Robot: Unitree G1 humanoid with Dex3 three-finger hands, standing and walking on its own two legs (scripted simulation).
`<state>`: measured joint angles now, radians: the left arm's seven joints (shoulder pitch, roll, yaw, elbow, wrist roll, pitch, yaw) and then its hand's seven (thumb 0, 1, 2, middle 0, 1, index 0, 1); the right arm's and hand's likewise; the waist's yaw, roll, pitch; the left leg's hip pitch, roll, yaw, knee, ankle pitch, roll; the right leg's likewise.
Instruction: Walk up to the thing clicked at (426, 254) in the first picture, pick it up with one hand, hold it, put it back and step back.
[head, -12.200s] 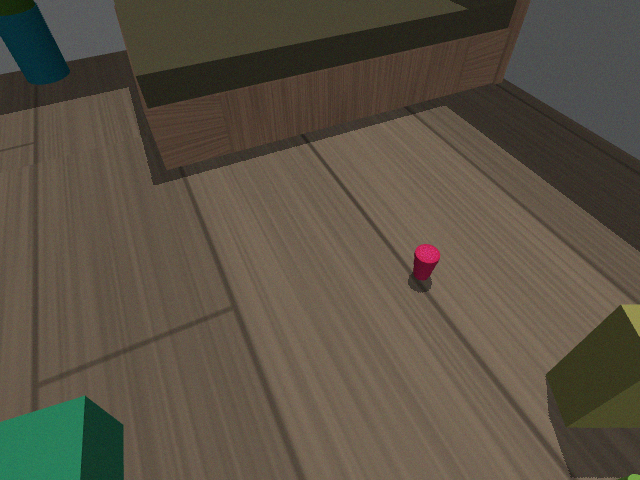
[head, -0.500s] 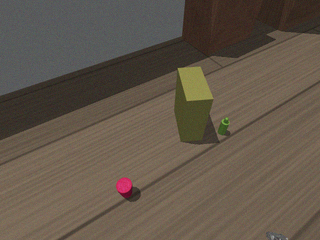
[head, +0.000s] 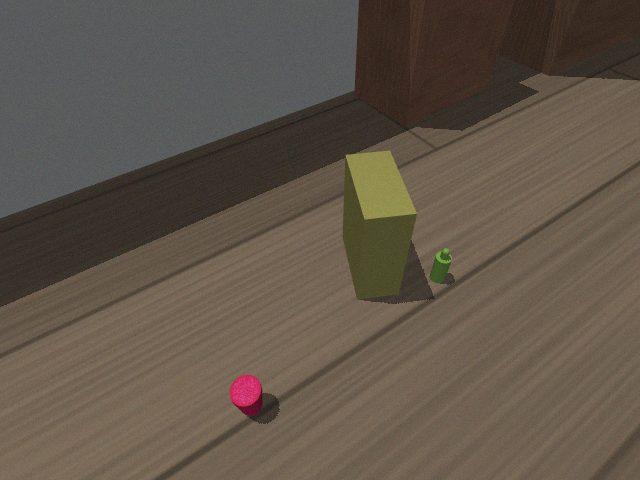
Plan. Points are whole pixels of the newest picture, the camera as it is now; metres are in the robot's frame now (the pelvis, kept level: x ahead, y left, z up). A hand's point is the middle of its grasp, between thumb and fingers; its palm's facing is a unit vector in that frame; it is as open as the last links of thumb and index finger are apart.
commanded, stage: stand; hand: left
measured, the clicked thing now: (249, 398) +0.48 +0.24 -0.72
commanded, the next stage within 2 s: walk up in 1.84 s
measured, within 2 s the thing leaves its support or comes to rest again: neither
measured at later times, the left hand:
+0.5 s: hand out of the picture +0.09 +0.26 -0.16, palm faces -0.03 -0.94 -0.33, open 7.4 cm
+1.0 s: hand out of the picture +0.11 +0.27 -0.15, palm faces -0.03 -0.94 -0.34, open 7.4 cm
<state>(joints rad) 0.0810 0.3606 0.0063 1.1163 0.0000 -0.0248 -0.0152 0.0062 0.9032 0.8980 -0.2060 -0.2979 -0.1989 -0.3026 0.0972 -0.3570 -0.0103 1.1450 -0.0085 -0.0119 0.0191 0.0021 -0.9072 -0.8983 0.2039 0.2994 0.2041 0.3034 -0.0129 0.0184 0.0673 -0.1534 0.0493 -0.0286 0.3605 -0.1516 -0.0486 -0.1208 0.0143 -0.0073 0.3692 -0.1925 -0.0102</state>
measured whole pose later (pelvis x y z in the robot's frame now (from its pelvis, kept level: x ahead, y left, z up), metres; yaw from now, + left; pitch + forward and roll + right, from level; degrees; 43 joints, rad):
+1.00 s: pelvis +0.02 +0.02 +0.00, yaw -1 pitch -2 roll +0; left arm 0.09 0.35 0.00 1.13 0.00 -0.02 -0.01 0.01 0.90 0.90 -0.21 -0.30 -0.20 -0.30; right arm 0.06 -0.35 0.00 1.14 -0.01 -0.01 0.01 0.00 -0.91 -0.90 0.20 0.30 0.20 0.30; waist 0.00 0.00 0.05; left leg -0.13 0.03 -0.01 0.32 -0.16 -0.03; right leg -0.09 -0.01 0.01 0.32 -0.19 0.01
